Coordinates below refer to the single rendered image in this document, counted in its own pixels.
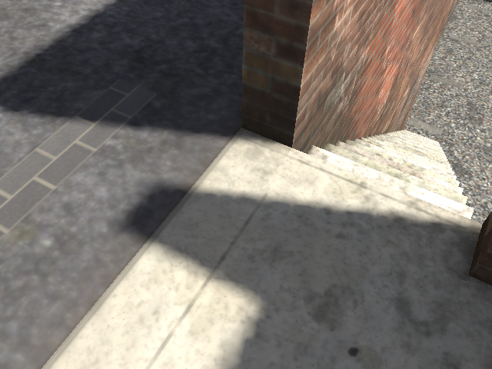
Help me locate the stairs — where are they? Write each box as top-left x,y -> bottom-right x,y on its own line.
306,130 -> 474,219

